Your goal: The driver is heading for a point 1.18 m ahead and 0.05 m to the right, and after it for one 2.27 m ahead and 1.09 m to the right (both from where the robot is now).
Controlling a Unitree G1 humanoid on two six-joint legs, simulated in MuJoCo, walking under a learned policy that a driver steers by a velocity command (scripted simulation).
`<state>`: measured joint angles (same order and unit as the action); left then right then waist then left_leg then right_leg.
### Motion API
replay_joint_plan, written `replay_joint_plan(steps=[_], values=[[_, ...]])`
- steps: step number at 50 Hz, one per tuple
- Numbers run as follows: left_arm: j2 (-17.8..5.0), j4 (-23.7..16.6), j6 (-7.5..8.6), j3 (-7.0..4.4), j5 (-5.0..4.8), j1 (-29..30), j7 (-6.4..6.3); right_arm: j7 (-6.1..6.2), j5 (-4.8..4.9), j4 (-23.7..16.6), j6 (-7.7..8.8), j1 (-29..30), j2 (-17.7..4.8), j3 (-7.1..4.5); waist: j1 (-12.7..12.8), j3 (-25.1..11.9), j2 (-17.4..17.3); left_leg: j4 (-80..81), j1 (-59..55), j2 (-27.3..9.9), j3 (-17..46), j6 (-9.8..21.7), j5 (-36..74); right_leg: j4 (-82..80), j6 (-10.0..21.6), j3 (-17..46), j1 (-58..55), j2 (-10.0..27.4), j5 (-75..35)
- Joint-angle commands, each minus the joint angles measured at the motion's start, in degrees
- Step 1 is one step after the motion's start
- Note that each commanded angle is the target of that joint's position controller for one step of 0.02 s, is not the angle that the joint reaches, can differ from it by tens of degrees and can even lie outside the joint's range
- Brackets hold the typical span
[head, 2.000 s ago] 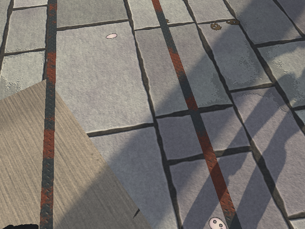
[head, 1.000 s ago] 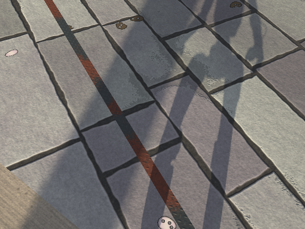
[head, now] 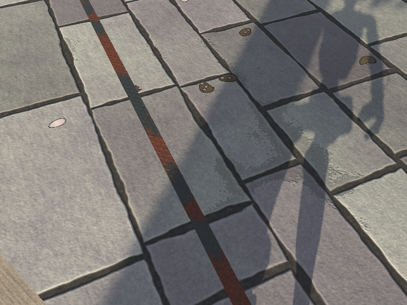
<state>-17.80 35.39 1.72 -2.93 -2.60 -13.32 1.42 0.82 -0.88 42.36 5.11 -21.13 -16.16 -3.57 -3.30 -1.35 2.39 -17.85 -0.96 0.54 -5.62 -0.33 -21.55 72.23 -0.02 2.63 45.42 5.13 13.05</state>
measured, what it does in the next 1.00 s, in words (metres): walks ahead: right foot, then left foot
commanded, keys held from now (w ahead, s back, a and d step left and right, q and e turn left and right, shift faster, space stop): w+e+shift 0.28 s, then w+q+shift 0.72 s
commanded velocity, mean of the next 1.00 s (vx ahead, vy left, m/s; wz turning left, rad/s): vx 0.97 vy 0.00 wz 0.03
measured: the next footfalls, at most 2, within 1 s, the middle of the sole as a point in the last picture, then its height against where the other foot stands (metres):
right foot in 0.22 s outside the picture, level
left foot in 0.68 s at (236, 213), level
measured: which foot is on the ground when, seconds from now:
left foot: down 0.00-0.22, up 0.24-0.66, down 0.68-1.00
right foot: up 0.00-0.20, down 0.22-0.68, up 0.70-1.00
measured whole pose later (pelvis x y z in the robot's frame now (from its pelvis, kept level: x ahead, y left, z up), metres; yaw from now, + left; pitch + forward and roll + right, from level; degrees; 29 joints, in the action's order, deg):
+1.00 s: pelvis +0.87 -0.20 +0.01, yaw +3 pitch +0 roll -1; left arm -15.4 31.1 7.9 0.4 1.4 -1.2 0.0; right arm -0.1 2.2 43.2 3.8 -26.1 -14.5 -2.2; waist -5.6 2.8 1.5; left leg -21.5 2.6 10.3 13.1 8.0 -16.6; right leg 39.4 -2.8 11.2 39.8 3.5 -0.9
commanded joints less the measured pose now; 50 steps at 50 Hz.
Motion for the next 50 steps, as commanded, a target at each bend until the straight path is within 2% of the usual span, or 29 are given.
replay_joint_plan(steps=[1,4,6,8,9,10,11,12,13,14,15,16,18,20,22,26,30,33,34,35,36,37,38,39,40,42,44,47,50], values=[[-0.6,-6.9,0.82,0.82,-0.04,8.2,0.97,-0.07,-0.35,-2.1,1.15,3.4,-5.8,-0.92,0.4,11.5,-7.0,11.2,3.1,-13.3,3.5,7.0,13.8,-2.6,-1.0,0.1,11.9,2.9,-7.3],[0.7,-8.4,1.24,1.72,0.28,14.9,2.39,0.03,0.21,-0.1,1.25,1.3,-7.6,-1.18,-1.2,13.9,-4.0,14.0,5.5,-12.4,-3.6,5.3,20.1,-17.5,1.3,-6.0,2.9,1.7,-13.3],[0.0,-8.7,1.6,1.44,-0.01,16.0,3.2,0.01,0.09,1.0,0.98,0.2,-11.1,-1.76,0.1,12.1,-5.4,10.3,2.4,-13.2,-6.8,4.4,47.6,-24.3,4.7,-11.1,-6.0,-2.7,-11.8],[-3.9,-8.2,1.31,-0.36,-0.6,11.2,3.26,0.55,-0.05,1.4,-0.24,-0.7,-15.0,-2.53,5.3,5.5,-11.4,-2.2,-4.5,-15.3,-7.8,3.8,81.7,-24.8,7.6,-14.1,-14.1,-8.1,-5.9],[-7.3,-6.4,0.83,-2.08,-0.93,2.4,3.15,0.72,-0.1,0.7,-0.94,0.4,-16.4,-2.89,10.6,-0.1,-13.3,-14.0,-3.6,-16.3,-7.7,4.0,89.9,-24.7,9.3,-14.2,-24.8,-10.1,-2.8],[-12.3,-2.6,0.0,-4.77,-0.89,-11.9,2.55,0.72,0.33,-0.7,-0.91,2.8,-16.4,-2.88,17.9,-7.2,-12.4,-29.9,5.2,-15.5,-7.0,3.5,87.9,-28.9,12.2,-11.8,-45.7,-11.4,-5.2],[-14.5,1.1,-1.12,-5.85,-1.15,-19.0,1.27,0.67,0.17,-1.5,0.31,1.5,-11.3,-1.44,17.9,-7.6,-3.5,-51.0,24.2,-8.5,-5.0,0.9,36.4,-31.9,13.7,-1.2,-64.8,-7.3,-5.3],[-19.3,-1.8,-0.18,-5.79,0.4,-12.9,0.92,-0.17,0.42,-6.7,2.81,-4.9,-2.6,1.64,6.9,-16.1,15.3,-74.8,45.8,2.5,4.2,-1.2,-10.6,-42.1,26.2,37.1,-78.6,8.0,12.1],[-14.1,-3.1,0.76,-5.09,1.15,-15.7,0.72,-0.75,1.98,-8.5,5.53,2.8,-9.5,0.93,13.3,-24.4,6.0,-74.3,49.2,0.5,16.2,1.2,-3.8,-52.7,26.0,49.6,-78.8,10.1,28.3],[-12.6,-1.9,1.83,-4.68,1.87,-15.3,0.66,-0.5,3.92,-11.0,6.15,9.7,-10.2,0.75,12.6,-13.1,1.3,-70.6,51.7,-1.0,15.1,2.0,-0.4,-57.3,22.5,46.9,-69.5,9.4,26.2],[-10.6,-1.3,2.75,-3.91,1.98,-11.4,0.78,-0.07,3.74,-9.9,6.0,8.6,-8.7,1.33,7.9,-5.7,-7.5,-64.9,48.6,-4.2,14.2,2.0,2.6,-58.2,20.5,40.1,-57.2,8.8,19.0],[-7.9,-2.1,3.27,-2.98,2.69,-5.8,0.65,0.09,2.66,-7.8,5.07,5.8,-8.0,1.42,4.2,-2.6,-8.6,-60.7,43.4,-6.9,13.8,1.6,4.4,-57.3,19.5,32.6,-47.2,6.7,11.8],[-3.9,-2.3,3.53,-1.34,3.68,-0.4,0.4,-0.51,2.66,-4.7,1.91,0.4,-7.9,1.11,0.1,2.0,-2.7,-57.8,37.6,-10.7,12.4,0.6,5.9,-59.2,18.5,21.7,-33.8,3.7,4.0],[-2.8,0.1,4.37,-0.68,2.63,-1.3,0.22,-0.5,2.09,-5.1,-0.21,2.8,-5.8,1.66,0.2,6.0,-0.9,-53.5,37.6,-11.9,9.8,-0.9,8.5,-61.1,16.8,12.6,-25.7,1.4,-3.3],[-3.7,1.8,5.44,-0.66,2.87,-2.6,-0.2,-0.27,1.22,-7.0,-0.38,9.0,-3.8,2.64,2.1,9.3,0.4,-44.5,39.4,-11.2,7.4,-1.6,18.2,-63.3,14.3,4.1,-22.8,-1.5,-8.9],[-5.3,4.4,7.09,-0.66,2.63,-8.3,-1.08,-2.01,2.26,-7.8,1.6,18.8,-2.5,3.22,8.2,9.9,-2.9,-23.2,32.7,-6.2,3.9,0.6,40.9,-68.2,9.3,-3.2,-27.5,-1.3,-11.7],[-7.9,6.7,5.35,-1.12,3.12,-9.3,-1.92,-4.77,3.49,-9.4,2.56,21.8,-4.5,2.09,7.6,8.7,0.3,-12.5,37.0,-1.0,1.7,4.1,39.0,-64.3,4.8,-6.4,-48.4,2.6,-35.1],[-11.2,5.7,2.75,-2.11,5.93,-5.9,-3.6,-4.87,4.04,-7.6,0.86,8.6,-9.4,-0.54,-1.5,-1.8,7.0,-18.9,25.8,5.4,-3.1,7.2,23.8,-43.8,1.9,-8.4,-57.4,5.2,-79.2],[-12.1,4.5,1.99,-2.39,6.36,-1.7,-3.75,-4.13,4.18,-4.5,-0.41,-5.0,-12.4,-2.0,-8.3,-7.0,7.3,-21.5,13.3,4.7,-1.1,9.1,20.3,-28.6,1.7,-8.4,-53.2,5.5,-84.2],[-11.1,3.1,2.18,-2.07,5.6,2.5,-3.61,-3.13,3.83,-1.6,-1.59,-17.5,-14.5,-2.85,-15.1,-9.9,0.5,-18.5,-3.6,2.1,5.0,11.3,20.0,-4.4,1.2,-9.7,-39.7,0.9,-67.1],[2.6,1.0,3.65,1.53,4.71,-9.2,-1.93,-3.35,2.8,-0.4,-0.73,-14.7,-15.5,-2.53,-2.4,-12.4,-26.1,-19.7,-26.3,-9.5,32.2,23.5,-1.1,22.3,-3.1,-1.7,-4.1,-10.1,18.8],[-1.9,-1.0,6.48,2.51,1.6,-5.5,-0.45,-2.94,1.65,-3.5,-0.71,-12.2,-10.8,-1.98,-5.1,-19.2,-17.5,-1.9,-26.3,-14.2,54.9,25.0,-23.4,21.9,0.9,5.8,0.1,-11.3,15.7],[-6.0,-2.9,7.86,1.34,0.49,2.5,-0.01,-2.57,0.77,-4.2,-0.4,-10.0,-9.0,-1.76,-5.4,-9.6,-9.1,4.4,-18.0,-13.5,54.0,20.4,-21.7,15.1,4.3,7.1,0.8,-8.3,9.6],[-5.6,-4.3,8.65,1.65,0.68,4.3,-0.08,-2.94,0.57,-4.7,0.08,-6.4,-8.9,-1.64,-1.5,-4.6,-0.3,5.4,-9.0,-12.7,51.9,19.5,-16.9,9.4,5.0,7.2,-1.1,-6.4,6.4],[-4.7,-3.8,8.77,1.78,2.3,5.2,-0.38,-3.22,0.92,-5.6,0.5,-2.8,-8.3,-1.46,0.9,-0.6,3.7,5.7,-0.6,-10.0,47.8,19.6,-10.3,4.4,4.7,7.2,-4.0,-5.3,5.3],[-4.9,-2.7,7.66,1.37,3.51,2.1,-1.01,-2.8,1.08,-7.1,0.48,2.2,-7.8,-1.26,5.2,3.4,1.6,7.1,9.2,-4.9,39.5,20.0,-0.5,-1.4,2.5,7.6,-8.2,-3.0,3.5],[-5.1,-3.1,6.54,1.29,4.09,3.0,-1.74,-2.09,2.36,-6.4,0.36,2.2,-6.7,-0.93,5.7,6.2,0.5,7.4,15.9,-2.6,33.7,19.4,6.9,-9.9,-0.3,5.6,-9.4,-1.7,2.3],[-1.5,-7.6,6.57,2.42,4.89,13.8,-1.79,-0.56,3.16,-4.5,-0.08,0.6,-7.4,-1.11,1.6,9.4,-3.3,7.3,26.5,2.3,26.9,16.4,13.7,-28.2,-3.3,1.2,-16.4,-4.4,-12.0],[-1.4,-9.5,7.01,1.73,3.02,18.1,-1.56,-0.16,3.7,-2.2,-0.63,-2.8,-8.7,-1.77,-1.9,5.8,-6.2,6.1,27.6,2.4,29.1,12.6,9.9,-39.7,-4.4,1.0,-28.1,-8.0,-23.0]])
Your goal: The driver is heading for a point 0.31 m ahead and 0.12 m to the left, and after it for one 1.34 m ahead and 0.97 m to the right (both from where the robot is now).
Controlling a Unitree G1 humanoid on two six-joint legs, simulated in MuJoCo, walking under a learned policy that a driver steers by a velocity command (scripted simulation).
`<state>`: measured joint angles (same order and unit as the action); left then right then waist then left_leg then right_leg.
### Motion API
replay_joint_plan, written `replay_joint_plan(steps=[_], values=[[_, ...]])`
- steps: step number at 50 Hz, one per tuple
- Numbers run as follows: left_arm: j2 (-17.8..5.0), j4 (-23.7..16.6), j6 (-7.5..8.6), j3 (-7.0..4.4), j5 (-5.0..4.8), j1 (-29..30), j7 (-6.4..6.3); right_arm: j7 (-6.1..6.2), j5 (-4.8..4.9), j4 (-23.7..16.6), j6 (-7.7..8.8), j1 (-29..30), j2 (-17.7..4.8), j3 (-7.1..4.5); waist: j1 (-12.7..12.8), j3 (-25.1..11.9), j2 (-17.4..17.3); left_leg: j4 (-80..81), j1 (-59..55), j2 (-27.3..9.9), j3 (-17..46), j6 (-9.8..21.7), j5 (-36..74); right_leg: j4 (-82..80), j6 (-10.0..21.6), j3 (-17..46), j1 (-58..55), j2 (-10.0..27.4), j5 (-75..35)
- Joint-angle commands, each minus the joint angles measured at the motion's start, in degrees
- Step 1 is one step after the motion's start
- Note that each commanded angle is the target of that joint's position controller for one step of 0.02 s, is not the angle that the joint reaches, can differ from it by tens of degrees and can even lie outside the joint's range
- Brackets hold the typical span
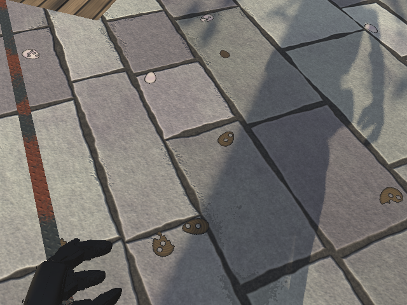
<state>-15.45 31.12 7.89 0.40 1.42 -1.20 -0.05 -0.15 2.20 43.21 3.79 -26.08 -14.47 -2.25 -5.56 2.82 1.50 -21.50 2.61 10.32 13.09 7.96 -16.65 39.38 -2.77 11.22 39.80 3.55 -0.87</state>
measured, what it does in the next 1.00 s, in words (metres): walks ahead, turning right: right foot, then left foot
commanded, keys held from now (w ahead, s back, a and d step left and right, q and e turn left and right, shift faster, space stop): w+q+shift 0.12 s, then w+e+shift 0.88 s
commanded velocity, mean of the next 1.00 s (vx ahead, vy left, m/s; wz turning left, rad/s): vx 1.00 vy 0.00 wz -0.32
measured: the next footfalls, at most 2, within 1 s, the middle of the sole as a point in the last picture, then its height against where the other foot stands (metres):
right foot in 0.12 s outside the picture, level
left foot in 0.52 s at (138, 270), level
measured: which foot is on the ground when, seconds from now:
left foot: down 0.00-0.14, up 0.16-0.50, down 0.52-0.92, up 0.94-1.00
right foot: up 0.00-0.10, down 0.12-0.52, up 0.54-0.92, down 0.94-1.00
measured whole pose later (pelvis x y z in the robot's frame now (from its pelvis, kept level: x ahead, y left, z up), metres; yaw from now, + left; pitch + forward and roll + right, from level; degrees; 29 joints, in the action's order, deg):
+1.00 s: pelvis +0.85 -0.07 -0.05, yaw -23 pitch -1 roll +2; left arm -20.2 34.9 1.5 -3.8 -2.2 -9.5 3.0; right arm -0.1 0.4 45.2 5.2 -18.3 -17.5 -2.8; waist -1.2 4.3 0.6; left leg -67.5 0.8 -2.6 -2.7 -1.4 -27.8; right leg 47.5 9.6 -4.4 33.4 -3.5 14.6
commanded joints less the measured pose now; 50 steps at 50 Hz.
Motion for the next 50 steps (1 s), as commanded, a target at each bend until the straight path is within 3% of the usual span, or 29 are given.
replay_joint_plan(steps=[1,4,6,7,8,9,10,11,13,15,18,20,23,25,26,27,28,29,31,32,34,38,41,43,46,47,48,49,50], values=[[-5.0,-5.4,0.95,-2.31,-1.82,6.2,-0.19,0.93,0.86,-2.5,0.67,1.8,-10.1,-3.11,0.3,1.0,-6.3,8.0,20.4,-7.8,11.9,3.7,4.3,-9.4,-1.8,-6.0,-22.9,-6.4,-9.0],[-8.9,-5.4,1.72,-4.4,-3.53,5.2,-0.42,1.39,0.67,-1.7,0.0,2.1,-9.5,-3.51,2.4,-0.8,-7.9,-0.9,7.9,-10.2,15.4,1.5,14.4,-14.6,-0.5,-4.0,-23.6,-5.7,-2.8],[-12.0,-2.2,1.58,-6.59,-4.23,-14.5,-0.96,0.7,-1.71,-3.4,-0.83,6.0,-9.8,-3.3,13.8,-15.3,-9.1,-23.3,8.1,-9.1,11.5,-2.1,29.2,-8.8,2.9,-4.0,-44.7,-1.6,4.3],[-14.7,0.6,0.58,-6.84,-3.94,-28.5,-1.36,0.4,-4.34,-4.6,-0.63,4.7,-3.4,-1.01,16.6,-25.1,-0.6,-42.8,17.8,-7.1,5.7,-2.5,7.5,-4.0,5.5,6.8,-62.1,8.0,16.6],[-18.8,4.7,0.49,-7.52,-1.82,-28.9,0.46,-0.14,1.19,-5.6,0.35,-8.6,1.1,0.88,7.7,-31.3,33.4,-60.9,37.6,-2.6,0.1,-5.2,-14.4,-19.6,17.9,46.0,-73.1,21.2,41.8],[-10.9,3.1,-0.05,-6.47,-1.85,-27.0,0.73,0.57,2.04,-3.0,-0.06,-4.7,-4.3,0.73,11.5,-22.3,21.4,-63.5,43.2,-8.3,-1.4,-4.8,-9.4,-23.7,16.3,46.7,-67.4,17.4,52.4],[-7.3,4.0,-0.68,-5.67,-1.76,-25.0,0.46,0.19,0.59,-4.8,0.16,4.9,-7.5,0.28,13.1,-13.1,11.0,-62.1,44.3,-9.4,-3.6,-4.2,-6.0,-23.5,14.8,35.3,-59.4,13.8,43.6],[-7.8,5.1,-1.13,-5.59,-0.9,-24.3,0.76,0.05,-1.27,-6.8,0.91,13.3,-6.9,0.54,13.4,-6.8,-0.8,-59.4,42.3,-9.9,-5.2,-4.0,-5.6,-24.2,14.2,27.7,-50.2,10.1,30.9],[-6.5,6.8,-0.97,-4.95,-0.6,-22.5,1.21,-0.49,-2.3,-9.7,2.53,18.7,-4.6,0.88,9.6,-2.4,0.4,-51.1,40.4,-12.4,-4.9,-3.4,-5.2,-24.8,15.8,21.4,-41.9,6.4,18.2],[-3.7,7.7,-1.08,-4.03,-2.17,-21.8,1.66,-0.78,-2.3,-10.3,2.91,18.2,-3.3,1.43,6.4,-2.0,3.1,-42.4,38.1,-13.4,-5.5,-4.2,-5.8,-26.0,17.1,19.3,-38.4,4.5,13.2],[-8.4,7.6,-1.44,-5.4,-4.05,-18.9,0.54,-1.75,-3.48,-12.4,4.09,22.5,-2.9,2.63,4.9,1.5,1.5,-24.4,29.9,-14.3,-6.7,-6.3,0.4,-28.9,17.4,16.1,-26.5,5.4,13.0],[-11.0,7.3,-1.74,-6.26,-4.03,-18.4,0.1,-2.18,-2.85,-12.2,4.66,23.7,-4.2,2.26,4.9,1.4,1.6,-17.6,14.5,-11.7,-8.7,-7.5,13.4,-31.0,15.8,12.9,-15.8,4.1,12.2],[-9.9,8.6,-2.11,-5.86,-4.43,-22.7,0.22,-1.13,-1.75,-11.9,4.08,22.9,-7.5,0.34,4.0,1.1,1.4,-13.0,4.5,-10.6,-8.9,-8.0,14.2,-27.5,12.8,11.6,-15.6,3.5,12.4],[-8.8,9.3,-2.35,-5.23,-3.89,-24.0,0.54,-0.03,-1.68,-10.8,3.98,15.6,-10.2,-1.72,-1.0,-4.2,0.1,-10.8,-6.6,-10.7,-9.5,-6.6,10.3,-11.2,9.3,7.8,-15.7,-0.3,1.3],[-6.5,8.0,-2.26,-4.21,-2.74,-22.5,0.71,0.74,-2.09,-9.3,3.71,4.3,-13.3,-3.09,-6.7,-12.2,-3.5,-11.0,-20.4,-18.7,-1.7,-3.6,1.4,7.0,6.8,3.9,-7.9,-3.2,4.5],[0.5,6.3,-1.76,-2.04,-4.87,-29.6,0.41,0.61,-2.97,-7.6,2.81,-2.6,-18.0,-4.0,-3.5,-23.5,-20.7,-1.6,-32.7,-34.3,27.8,4.8,-21.4,28.8,4.8,-1.0,4.0,-7.2,30.1],[-2.4,6.2,-2.15,-2.15,-6.67,-28.4,-0.46,0.27,-2.1,-7.3,2.4,-0.6,-15.3,-3.75,-3.0,-18.7,-20.8,5.3,-27.8,-35.4,39.4,5.3,-33.6,39.0,4.6,-2.7,12.2,-3.4,27.6],[-4.9,6.1,-2.61,-2.84,-6.11,-22.7,-0.84,0.51,-1.43,-6.8,2.27,1.9,-11.6,-3.03,-3.2,-9.3,-14.5,6.0,-21.2,-33.8,31.6,4.0,-27.8,42.7,4.6,-4.4,16.0,-1.1,23.3],[-4.5,5.7,-3.61,-3.12,-3.9,-17.8,-0.55,0.42,-3.07,-5.2,1.86,5.9,-6.9,-1.89,0.1,-1.6,-6.6,6.5,-8.6,-29.8,15.6,2.9,-10.3,40.7,4.7,-5.5,12.9,2.9,19.0],[-3.0,5.1,-4.43,-3.15,-3.83,-17.0,-0.09,0.36,-3.79,-4.5,1.93,8.3,-5.3,-1.55,2.6,1.1,-7.6,8.0,-2.9,-28.3,9.9,2.3,-5.6,39.4,4.9,-4.8,10.6,4.6,18.4],[-0.8,3.7,-6.2,-2.72,-4.44,-15.3,0.58,0.14,-2.82,-3.6,2.26,12.2,-3.7,-1.57,5.5,3.6,-8.2,10.8,3.0,-28.0,1.0,1.1,1.8,36.6,4.7,-4.3,9.5,7.0,19.4],[-1.7,1.3,-6.68,-2.39,-3.15,-11.5,1.99,0.9,-2.4,-3.0,3.34,16.3,-7.5,-2.83,8.2,4.7,-4.2,15.1,6.9,-25.4,-15.1,-0.6,12.6,25.5,3.9,-6.2,6.6,7.7,5.5],[-2.8,0.2,-6.0,-2.51,-2.79,-4.5,3.6,0.96,-2.07,-1.7,3.41,13.1,-11.4,-3.74,5.4,5.7,0.6,17.1,5.3,-22.4,-23.6,-3.0,17.2,9.8,6.3,-13.2,-2.3,4.2,-5.4],[-5.0,-0.5,-5.81,-3.46,-3.24,-3.5,4.15,0.63,-2.2,-1.1,2.78,11.2,-14.9,-4.37,6.2,3.6,-2.1,12.7,-0.8,-23.0,-25.7,-3.8,41.6,5.6,8.4,-18.0,-8.4,-0.5,-4.2],[-12.7,2.4,-6.89,-7.15,-4.39,-19.9,3.85,0.66,-1.6,-2.2,0.52,11.5,-19.3,-5.42,16.7,-7.1,-8.7,-15.8,-3.4,-24.7,-26.0,-4.2,77.0,6.3,12.5,-21.7,-29.5,-7.7,8.0],[-16.6,6.5,-7.76,-9.41,-4.26,-33.2,2.97,0.82,-1.66,-3.0,0.84,13.0,-17.8,-4.79,22.9,-12.2,-5.3,-35.1,9.4,-22.5,-25.2,-5.9,67.2,3.0,15.0,-16.9,-50.3,-7.5,6.0],[-18.6,8.7,-8.17,-8.88,-4.68,-32.6,2.25,0.29,-3.41,-3.4,2.08,10.9,-6.1,-1.4,16.6,-7.3,12.7,-60.9,27.0,-11.6,-22.4,-8.3,-8.8,1.5,17.4,-1.9,-56.3,-1.0,6.0],[-20.7,3.9,-6.29,-8.14,-2.97,-26.7,2.6,-0.27,-1.62,-8.9,4.71,3.9,-3.8,0.44,8.0,-21.8,22.3,-73.8,43.7,-5.1,-8.9,-8.1,-18.9,-14.8,30.7,35.2,-68.2,10.1,30.9],[-15.5,2.5,-5.29,-7.79,-2.86,-26.6,2.65,-0.29,-0.53,-9.7,6.44,12.6,-12.0,-0.76,13.5,-19.2,8.8,-68.2,45.9,-9.1,-4.0,-5.8,-9.9,-24.7,26.4,40.5,-64.0,11.0,41.7]])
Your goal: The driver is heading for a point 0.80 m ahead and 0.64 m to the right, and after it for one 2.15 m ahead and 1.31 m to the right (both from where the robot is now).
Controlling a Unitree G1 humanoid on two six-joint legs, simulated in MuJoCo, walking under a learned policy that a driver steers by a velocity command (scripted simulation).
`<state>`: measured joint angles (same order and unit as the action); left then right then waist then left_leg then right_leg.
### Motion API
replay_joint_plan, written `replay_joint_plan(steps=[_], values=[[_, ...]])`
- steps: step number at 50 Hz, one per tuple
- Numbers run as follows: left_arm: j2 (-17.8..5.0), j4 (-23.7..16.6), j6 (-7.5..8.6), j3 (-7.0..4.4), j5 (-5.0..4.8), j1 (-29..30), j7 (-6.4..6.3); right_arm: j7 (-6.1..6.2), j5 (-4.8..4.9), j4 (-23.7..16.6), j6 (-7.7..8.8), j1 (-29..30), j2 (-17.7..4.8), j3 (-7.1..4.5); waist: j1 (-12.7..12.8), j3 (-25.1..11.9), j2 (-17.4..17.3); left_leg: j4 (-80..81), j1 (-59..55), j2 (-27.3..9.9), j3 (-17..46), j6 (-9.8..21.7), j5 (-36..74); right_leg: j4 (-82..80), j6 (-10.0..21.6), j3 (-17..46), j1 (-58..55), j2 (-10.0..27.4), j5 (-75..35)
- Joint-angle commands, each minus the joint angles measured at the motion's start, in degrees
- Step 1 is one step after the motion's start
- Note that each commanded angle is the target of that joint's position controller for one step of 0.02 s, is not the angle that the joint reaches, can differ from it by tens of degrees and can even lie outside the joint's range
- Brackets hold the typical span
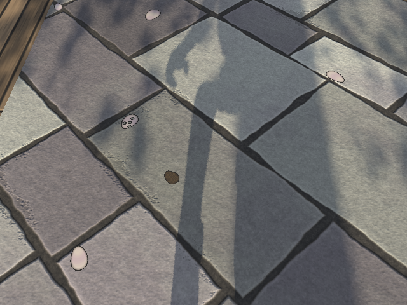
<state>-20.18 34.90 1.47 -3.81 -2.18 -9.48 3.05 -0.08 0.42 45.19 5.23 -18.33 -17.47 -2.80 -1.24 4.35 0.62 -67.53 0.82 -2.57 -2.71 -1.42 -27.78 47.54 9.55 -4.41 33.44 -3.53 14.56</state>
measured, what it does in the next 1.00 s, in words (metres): walks ahead, turning right: left foot, then right foot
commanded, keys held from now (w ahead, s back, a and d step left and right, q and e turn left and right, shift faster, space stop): w+e+shift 0.70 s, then e+shift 0.30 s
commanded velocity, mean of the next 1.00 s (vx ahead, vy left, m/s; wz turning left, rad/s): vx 0.87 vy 0.00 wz -0.99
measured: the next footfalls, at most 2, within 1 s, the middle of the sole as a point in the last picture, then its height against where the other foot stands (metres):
left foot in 0.38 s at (186, 257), level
right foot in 0.86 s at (307, 205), level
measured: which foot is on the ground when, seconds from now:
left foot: up 0.00-0.36, down 0.38-0.86, up 0.88-1.00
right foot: down 0.00-0.40, up 0.42-0.84, down 0.86-1.00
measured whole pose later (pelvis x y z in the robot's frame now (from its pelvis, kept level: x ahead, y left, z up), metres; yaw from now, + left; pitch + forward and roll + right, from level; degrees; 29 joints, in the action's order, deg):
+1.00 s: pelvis +0.72 -0.19 +0.03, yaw -58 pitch -1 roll +1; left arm -18.9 35.3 1.4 -4.2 -0.4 -11.6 2.5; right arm 0.7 0.1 37.4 5.2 -7.2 -16.8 -1.3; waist 0.6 8.1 0.1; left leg -77.5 22.9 0.4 6.5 -2.7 -26.2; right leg 33.4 9.3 0.0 26.3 -9.4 6.1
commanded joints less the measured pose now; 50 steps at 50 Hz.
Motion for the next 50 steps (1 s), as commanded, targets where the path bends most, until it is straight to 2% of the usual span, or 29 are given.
replay_joint_plan(steps=[1,2,4,6,9,11,16,18,19,20,21,22,23,24,25,26,28,30,33,37,40,42,43,44,45,46,47,48,50], values=[[-10.2,-0.6,2.35,-3.33,1.27,-17.3,-0.44,-0.09,2.32,-13.2,5.51,9.7,-9.1,-0.32,7.4,-11.8,3.1,-16.5,48.0,2.6,10.7,4.4,5.3,-35.3,11.9,53.7,-48.4,17.2,24.7],[-9.6,-0.8,3.28,-3.04,1.64,-13.5,-0.28,0.51,0.95,-12.1,5.44,9.8,-7.6,0.11,3.9,-8.1,-5.4,-11.3,43.4,0.1,11.4,4.0,8.3,-34.6,10.3,49.7,-38.7,15.6,18.7],[-7.2,-1.9,3.83,-2.17,2.7,-7.7,-0.9,0.47,-0.53,-10.8,3.83,6.5,-7.5,-0.32,-0.8,-4.7,-3.1,-5.0,35.9,-1.9,12.9,2.2,10.5,-34.1,10.4,40.8,-25.8,10.9,8.8],[-4.6,-0.9,3.76,-1.31,1.3,-7.5,-1.66,0.51,-1.1,-10.8,2.49,7.7,-6.9,-0.46,-1.4,-1.1,-2.2,3.0,34.5,-2.8,11.8,0.2,10.4,-35.5,10.1,34.4,-19.7,8.5,3.8],[-4.2,0.8,3.46,-1.14,0.53,-9.4,-3.46,0.32,-2.14,-14.8,2.39,18.8,-3.3,0.63,2.3,3.3,-1.5,19.9,31.2,-0.3,7.6,-2.6,24.0,-36.4,8.1,26.5,-11.2,3.7,-4.2],[-5.1,2.0,2.84,-1.65,0.37,-10.4,-3.99,-0.33,-1.76,-16.5,2.7,23.1,-1.1,1.08,4.7,2.5,0.4,30.1,23.8,2.4,5.5,-3.1,34.2,-35.7,5.0,23.9,-7.2,1.7,-3.2],[-4.6,4.7,2.42,-2.4,-0.88,-12.8,-4.69,-0.59,1.59,-18.1,3.32,24.9,-6.0,-1.35,5.2,0.6,4.4,40.1,19.3,2.5,10.7,-3.0,34.4,-28.7,1.5,31.1,-19.4,5.0,-0.5],[-4.9,5.0,1.52,-2.76,0.18,-12.0,-4.51,-0.22,2.17,-16.3,3.57,15.2,-9.3,-3.49,-0.3,-5.3,5.8,38.8,10.9,2.9,9.3,-1.1,26.9,-17.7,-0.5,31.0,-25.3,5.4,-16.9],[-4.0,3.9,1.2,-2.08,1.78,-9.9,-3.78,0.41,2.58,-14.4,3.07,3.1,-10.5,-4.47,-7.2,-13.8,6.0,35.5,-2.7,0.6,8.6,0.3,22.9,-3.8,-2.7,28.2,-22.8,3.5,-23.2],[2.6,2.5,1.28,0.17,3.73,-11.0,-3.16,1.13,1.91,-12.5,2.26,-9.7,-12.5,-4.46,-10.0,-24.2,-2.2,30.1,-23.5,-9.0,19.7,1.9,8.9,17.5,-3.9,24.1,-9.8,0.7,-2.1],[6.0,-0.7,2.07,1.82,-1.97,-21.2,-2.9,-0.44,-1.06,-11.2,2.43,-8.6,-16.2,-4.63,-1.4,-31.0,-35.8,49.4,-33.2,-22.6,58.5,11.6,-19.8,35.5,-5.7,18.7,8.8,-3.4,16.9],[0.3,1.4,1.52,1.4,-2.91,-17.5,-3.65,-0.55,-1.01,-13.6,2.04,-2.8,-9.7,-3.7,-3.4,-22.1,-25.3,53.7,-26.0,-20.8,58.2,10.0,-29.6,39.2,-6.2,16.0,14.1,2.8,10.7],[-3.6,0.6,1.2,0.55,-1.42,-10.2,-3.51,-0.01,-0.66,-13.6,1.43,-0.7,-6.5,-2.95,-5.1,-14.5,-15.3,52.8,-18.3,-18.4,46.6,8.5,-20.0,38.8,-6.5,13.0,14.7,4.0,6.9],[-3.8,0.0,0.88,0.33,0.06,-5.9,-3.43,0.09,-1.23,-12.1,0.95,-0.3,-6.6,-2.92,-4.6,-9.6,-3.7,52.5,-10.6,-16.0,37.1,7.5,-7.0,36.5,-6.4,11.8,12.1,6.3,5.3],[-3.2,-1.3,0.94,0.08,0.95,-3.5,-3.15,0.19,-1.62,-10.7,0.95,1.0,-6.5,-2.86,-3.1,-6.3,-2.5,52.5,-4.7,-14.6,31.1,8.1,1.2,32.9,-6.2,12.1,10.7,8.6,3.5],[-2.4,-1.4,0.44,-0.02,0.34,-4.0,-2.66,0.31,-1.77,-9.5,1.25,2.1,-5.2,-2.45,-1.4,-4.4,-4.0,53.4,-0.4,-13.3,26.0,7.9,5.7,30.8,-6.0,12.5,8.2,10.7,2.9],[-0.4,-1.9,-0.76,0.22,-0.81,-3.5,-2.39,-0.11,-0.33,-7.3,1.6,2.7,-2.6,-1.87,-0.2,-2.4,-6.0,55.2,2.3,-12.0,18.4,7.7,9.8,29.4,-5.6,11.4,9.1,12.6,4.1],[1.1,-3.3,-1.19,0.77,-0.45,-1.5,-2.06,-0.16,0.27,-5.9,1.77,2.7,-3.4,-2.16,0.5,0.3,-4.6,57.1,3.5,-12.9,13.1,8.3,14.4,28.1,-5.9,11.0,13.1,13.8,0.5],[0.5,-4.0,-0.76,0.8,-0.41,0.9,-1.48,0.17,-1.11,-5.2,1.77,4.0,-5.5,-2.48,1.2,3.3,-2.6,60.2,5.5,-11.6,3.5,8.1,20.8,22.0,-7.1,9.9,14.6,13.4,-9.3],[0.7,-6.0,0.41,1.07,0.75,10.0,0.37,0.71,-1.16,-3.4,0.99,1.2,-7.8,-2.46,-1.4,7.8,1.3,60.0,4.0,-8.3,-7.9,5.1,38.2,4.3,-5.8,1.6,10.2,10.1,-19.0],[-1.7,-5.4,1.21,-0.42,0.82,7.2,2.0,2.04,-0.35,-2.7,-0.13,-0.8,-13.5,-3.52,1.3,1.2,-3.8,48.6,0.0,-8.0,-11.3,1.9,75.9,-5.0,-4.5,-6.6,-6.4,1.2,-19.7],[-7.7,-1.4,0.0,-3.67,0.19,-10.1,1.49,2.06,1.06,-4.5,-1.07,2.6,-15.9,-4.4,10.8,-7.5,-7.4,27.9,3.1,-10.0,-10.2,2.6,86.2,-6.1,-1.1,-4.4,-25.7,-1.9,-15.7],[-10.5,1.2,-1.0,-5.51,0.18,-19.2,-0.01,1.45,1.91,-5.4,-0.75,4.0,-13.3,-3.93,14.6,-10.7,-2.2,11.4,12.6,-6.9,-9.8,0.6,64.4,-12.2,1.3,0.8,-40.7,-0.7,-21.0],[-13.6,0.4,-1.79,-5.78,0.12,-15.9,-1.72,0.4,-0.6,-7.2,0.44,2.9,-3.5,-1.44,9.0,-9.8,17.4,-14.6,28.6,5.8,-8.6,-2.2,-4.1,-11.7,6.4,14.5,-50.9,7.4,-48.2],[-15.4,-4.3,-0.05,-4.55,4.04,-11.1,-1.31,-0.3,-0.28,-10.1,1.91,-6.7,-3.7,0.09,2.6,-29.0,16.1,-29.4,39.0,8.5,7.7,-2.7,-10.4,-18.1,20.7,46.2,-60.9,22.5,-41.7],[-13.0,-6.1,0.35,-4.77,3.68,-9.3,-0.74,-0.15,-0.11,-10.6,2.55,1.0,-9.9,-0.78,7.1,-31.7,3.0,-25.4,37.3,6.0,12.8,-0.7,-4.6,-25.4,18.3,49.9,-55.7,21.3,-23.4],[-11.7,-5.6,1.14,-4.36,2.47,-6.4,-0.44,0.38,0.66,-12.6,2.32,6.1,-9.6,-0.99,4.3,-19.7,-2.4,-18.2,40.0,4.7,11.9,-0.1,-1.2,-29.1,15.4,46.2,-45.2,18.4,-14.9],[-8.6,-5.6,1.75,-3.54,1.04,-3.2,-0.64,1.27,-0.18,-11.6,1.41,6.2,-8.8,-0.92,1.3,-14.7,-7.6,-12.7,38.5,1.8,12.0,-0.5,1.1,-29.9,12.5,42.6,-37.2,15.9,-12.1],[-8.0,-6.1,1.59,-3.49,1.96,0.9,-1.27,1.53,-0.82,-10.9,-0.69,5.1,-9.8,-1.43,-1.9,-9.0,-4.9,-6.1,31.9,0.5,12.0,-1.9,2.6,-31.1,10.6,35.8,-22.9,12.2,-21.6]])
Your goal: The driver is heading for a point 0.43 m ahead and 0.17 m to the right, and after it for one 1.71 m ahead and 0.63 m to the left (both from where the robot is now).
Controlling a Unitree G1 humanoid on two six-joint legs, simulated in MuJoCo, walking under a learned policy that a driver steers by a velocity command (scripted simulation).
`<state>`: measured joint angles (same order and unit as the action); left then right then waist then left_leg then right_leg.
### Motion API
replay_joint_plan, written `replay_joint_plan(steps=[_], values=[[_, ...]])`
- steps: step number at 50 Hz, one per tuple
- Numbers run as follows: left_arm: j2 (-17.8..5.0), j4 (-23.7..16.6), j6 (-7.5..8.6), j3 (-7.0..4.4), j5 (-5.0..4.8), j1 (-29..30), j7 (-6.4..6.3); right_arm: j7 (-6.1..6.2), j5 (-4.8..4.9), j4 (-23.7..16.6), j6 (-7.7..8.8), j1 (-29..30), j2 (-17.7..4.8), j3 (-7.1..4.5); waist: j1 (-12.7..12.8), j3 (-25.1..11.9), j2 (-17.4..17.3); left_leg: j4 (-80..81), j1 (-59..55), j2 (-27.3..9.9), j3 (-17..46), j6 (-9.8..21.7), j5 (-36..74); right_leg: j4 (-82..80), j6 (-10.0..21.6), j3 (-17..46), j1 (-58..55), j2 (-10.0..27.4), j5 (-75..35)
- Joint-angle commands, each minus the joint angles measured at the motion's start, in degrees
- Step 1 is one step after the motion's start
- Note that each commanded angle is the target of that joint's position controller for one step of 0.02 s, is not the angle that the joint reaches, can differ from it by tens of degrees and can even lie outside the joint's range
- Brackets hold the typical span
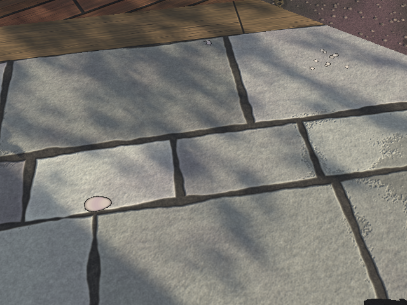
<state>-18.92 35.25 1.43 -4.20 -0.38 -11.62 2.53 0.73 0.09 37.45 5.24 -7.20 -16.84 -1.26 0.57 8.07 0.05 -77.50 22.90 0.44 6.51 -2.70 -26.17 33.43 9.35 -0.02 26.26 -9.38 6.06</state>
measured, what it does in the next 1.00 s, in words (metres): walks ahead: left foot, then right foot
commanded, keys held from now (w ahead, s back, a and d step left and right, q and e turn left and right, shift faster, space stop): e+shift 0.04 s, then shift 0.02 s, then w+shift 0.48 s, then w+q+shift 0.46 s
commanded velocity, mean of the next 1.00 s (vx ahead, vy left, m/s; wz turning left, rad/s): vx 0.78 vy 0.00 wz -0.02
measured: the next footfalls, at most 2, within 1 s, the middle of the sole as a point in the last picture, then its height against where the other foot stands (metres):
left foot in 0.38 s outside the picture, level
right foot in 0.82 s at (262, 217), level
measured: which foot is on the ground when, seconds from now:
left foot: up 0.00-0.36, down 0.38-0.84, up 0.86-1.00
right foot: down 0.00-0.40, up 0.42-0.80, down 0.82-1.00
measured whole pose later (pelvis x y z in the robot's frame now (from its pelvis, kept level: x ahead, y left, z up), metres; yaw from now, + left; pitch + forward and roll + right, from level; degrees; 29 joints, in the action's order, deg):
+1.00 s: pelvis +0.65 +0.00 +0.02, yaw +5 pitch +1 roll -3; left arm -16.3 43.1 5.8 -3.8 0.5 -14.0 0.4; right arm 0.2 2.9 41.0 2.0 -17.5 -18.8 -3.3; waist 0.9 1.1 -3.2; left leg -75.4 32.6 -5.4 0.9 2.7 -19.4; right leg 26.5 -1.7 -5.1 12.1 0.6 15.2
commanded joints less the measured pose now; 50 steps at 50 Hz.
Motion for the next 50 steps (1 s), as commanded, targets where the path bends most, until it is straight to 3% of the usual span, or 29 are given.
replay_joint_plan(steps=[1,3,4,6,8,13,16,18,19,20,21,22,24,26,28,32,34,36,39,40,41,42,43,44,45,46,47,48,50], values=[[-8.8,-6.1,1.2,-3.07,0.21,3.9,-1.13,0.79,-0.78,-3.1,-1.43,-5.6,-10.0,-3.11,-4.1,-11.7,-3.4,7.3,7.9,-2.8,2.3,-1.4,1.0,-16.4,10.1,28.2,-11.7,16.5,-18.2],[-8.7,-4.8,0.39,-3.07,-0.01,2.7,-2.52,1.01,-1.6,-3.0,-2.0,-4.6,-7.2,-2.43,-3.5,-13.2,-3.0,12.6,6.4,-2.1,0.5,-3.2,3.6,-13.6,9.4,22.8,-8.3,14.5,-29.8],[-8.4,-4.2,-0.15,-2.84,-0.14,2.1,-3.26,0.92,-1.62,-2.8,-2.29,-4.8,-6.1,-2.08,-3.5,-15.8,-2.6,15.1,5.5,-2.3,0.0,-3.9,7.0,-13.0,9.0,21.1,-8.0,13.6,-26.8],[-7.1,-3.5,-0.95,-2.11,-0.7,1.3,-3.98,0.46,-1.06,-2.8,-2.81,-3.1,-4.6,-1.45,-1.8,-17.0,0.0,20.7,5.8,-3.2,-0.6,-4.3,16.2,-14.6,7.1,20.6,-7.8,11.5,-2.8],[-6.5,-3.1,-0.72,-1.4,-0.58,0.5,-3.75,0.21,-0.42,-4.3,-2.61,1.9,-4.5,-1.2,1.0,-13.3,4.6,28.3,7.5,-3.6,-0.6,-4.0,22.0,-17.5,5.7,23.0,-7.3,11.4,15.1],[-6.8,-0.7,0.58,-0.84,-0.28,-4.0,-2.44,-0.51,0.78,-6.1,0.33,8.5,-5.8,-1.41,5.6,-8.5,6.7,41.3,6.0,-3.2,-1.8,-1.8,21.7,-16.1,5.5,26.4,-12.2,15.0,22.6],[-6.5,0.0,1.02,-0.36,-0.44,-4.9,-1.59,-1.02,1.57,-5.8,1.33,6.7,-6.6,-1.88,4.9,-6.0,7.5,45.9,3.0,-2.6,-3.1,0.9,15.4,-15.3,5.2,29.0,-13.9,16.7,24.5],[-5.2,0.4,1.13,0.25,-0.62,-4.4,-1.28,-1.14,1.37,-4.2,1.95,0.9,-6.7,-2.42,1.5,-6.1,7.0,50.6,-5.1,-1.9,-4.4,3.5,14.6,-12.4,3.9,27.8,-12.3,15.4,22.9],[-3.1,0.3,1.44,0.99,-0.52,-3.7,-1.26,-0.97,1.0,-2.7,2.32,-5.5,-7.8,-3.03,-1.7,-8.5,5.6,50.8,-14.1,-3.8,-1.9,5.7,13.1,-6.5,2.5,25.3,-8.4,13.6,19.2],[0.4,-0.7,2.2,2.25,-0.95,-4.3,-0.83,-0.64,0.19,-1.3,2.73,-13.6,-11.3,-4.04,-4.8,-13.5,-3.4,54.6,-29.9,-11.7,10.3,11.0,3.1,8.9,-0.6,17.5,2.8,8.2,15.8],[0.4,-2.4,3.42,2.54,-2.44,-2.1,-1.47,-1.38,0.09,1.4,2.44,-21.4,-14.4,-5.67,-7.9,-14.6,-16.9,62.7,-39.7,-21.2,34.0,17.5,-14.2,26.9,-3.8,9.5,19.3,4.0,20.6],[-4.0,-2.7,3.88,1.6,-2.66,1.2,-1.95,-1.89,0.77,1.9,2.2,-22.2,-10.6,-4.71,-8.4,-9.4,-10.5,62.9,-39.0,-22.6,36.9,16.8,-19.0,34.5,-4.1,9.9,28.3,6.6,20.8],[-3.0,-2.8,4.44,1.88,-1.17,4.3,-1.95,-1.91,-0.2,1.6,1.69,-22.1,-7.7,-3.68,-7.8,-6.2,-4.3,62.7,-36.5,-18.1,25.9,14.7,-10.1,37.9,-4.3,7.7,31.3,9.6,14.0],[-1.7,-3.0,4.64,1.79,-0.78,5.3,-1.28,-2.08,-0.63,2.1,1.35,-20.9,-5.1,-2.39,-5.5,-4.0,-5.4,65.1,-30.3,-14.8,19.2,13.7,-3.8,33.9,-4.8,6.2,28.7,12.7,9.5],[-0.3,-3.4,4.43,1.99,-0.8,6.3,-0.89,-2.4,0.1,2.7,1.28,-20.2,-3.3,-1.5,-4.2,-1.7,-7.1,67.6,-24.3,-12.5,15.8,13.8,2.2,30.1,-6.0,4.2,26.7,14.1,7.3],[1.8,-6.1,5.88,2.9,0.21,14.1,-0.1,-0.87,0.72,4.1,0.57,-20.7,-5.1,-1.7,-4.6,0.4,-5.2,71.2,-15.3,-9.8,9.3,15.0,18.5,13.8,-9.9,1.3,19.3,12.1,-3.9],[2.5,-7.0,6.73,3.23,0.02,18.4,0.88,-0.06,1.37,5.5,0.44,-22.7,-5.9,-1.87,-5.6,0.1,-5.4,73.1,-11.4,-9.6,7.3,14.6,21.3,5.4,-10.6,0.1,9.6,9.9,-10.4],[1.0,-7.0,7.18,2.56,-0.56,19.9,1.33,0.39,2.1,6.4,0.31,-23.6,-6.6,-2.03,-5.0,-0.5,-6.4,72.9,-12.5,-10.6,7.3,13.8,22.8,-0.4,-10.4,1.0,2.9,8.6,-12.6],[-3.5,-6.0,7.22,0.48,-1.27,15.1,0.55,0.65,1.81,7.9,-0.58,-24.3,-7.8,-2.33,-0.6,-6.1,-9.9,62.4,-19.1,-12.0,6.8,11.2,47.3,-3.0,-8.5,0.9,-7.6,6.7,-5.8],[-5.8,-4.6,6.84,-0.84,-1.65,7.6,-0.28,0.51,0.97,7.9,-1.2,-23.8,-8.9,-2.47,4.4,-11.6,-11.1,51.8,-17.7,-10.5,5.1,9.5,56.9,-2.5,-7.1,-0.3,-17.9,5.8,-1.4],[-7.8,-2.0,6.09,-1.92,-1.88,-5.5,-1.45,0.35,-0.03,6.0,-1.4,-20.3,-8.8,-2.33,11.7,-18.6,-11.3,35.9,-5.9,-8.4,4.9,7.4,52.9,1.1,-5.6,3.4,-36.6,11.2,0.6],[-12.3,0.5,5.11,-3.02,-0.61,-17.2,-2.46,0.45,-1.56,3.6,-0.78,-22.7,-1.6,-0.65,12.2,-31.1,2.1,14.4,9.1,-2.5,2.4,6.2,24.3,1.0,-2.3,21.6,-57.1,25.4,19.9],[-13.2,0.9,5.33,-2.58,0.03,-16.9,-1.43,0.13,2.8,1.7,0.35,-28.7,2.9,0.93,7.4,-41.9,24.7,-1.0,19.4,0.5,4.5,5.8,-1.4,-13.1,4.6,51.4,-62.7,35.3,41.9],[-7.1,1.1,5.1,-1.54,-0.19,-13.0,-1.75,0.6,5.03,1.7,0.26,-22.3,-3.0,-0.76,8.4,-29.2,19.1,-5.8,26.3,-3.2,2.9,6.0,1.7,-17.8,2.4,47.5,-54.9,32.5,43.6],[-4.6,2.3,4.89,-0.98,-0.46,-11.3,-2.27,0.54,4.51,0.6,0.13,-15.8,-4.2,-1.11,8.7,-19.5,13.3,-6.0,29.2,-5.2,0.4,6.1,5.0,-16.7,0.9,36.3,-47.0,31.0,33.2],[-3.7,3.5,4.77,-0.76,0.46,-8.9,-2.35,0.3,3.11,0.0,-0.13,-12.4,-3.4,-1.12,6.5,-14.4,5.1,-4.0,26.5,-7.5,-0.4,6.1,7.1,-17.1,0.4,28.7,-37.5,29.2,21.7],[-1.6,4.4,4.9,-0.33,1.55,-6.1,-2.36,-0.13,2.15,-0.5,-0.87,-11.3,-2.6,-1.53,3.8,-10.9,4.6,-1.3,23.3,-9.3,-0.1,6.1,8.6,-18.4,0.3,22.6,-29.8,27.3,15.6],[0.1,5.2,5.0,0.04,2.0,-3.5,-2.41,-0.83,2.55,-0.7,-2.11,-12.2,-1.0,-1.49,1.2,-8.6,6.5,-0.3,20.5,-10.9,0.4,5.8,8.4,-19.9,0.3,18.1,-24.2,26.8,12.7],[1.4,6.1,5.23,0.1,0.55,1.3,-2.09,-1.34,3.02,-1.7,-4.43,-11.0,1.4,-1.13,-1.7,-3.5,6.9,1.9,20.6,-12.8,0.1,5.1,6.1,-23.8,-0.6,9.9,-16.9,27.1,7.7]])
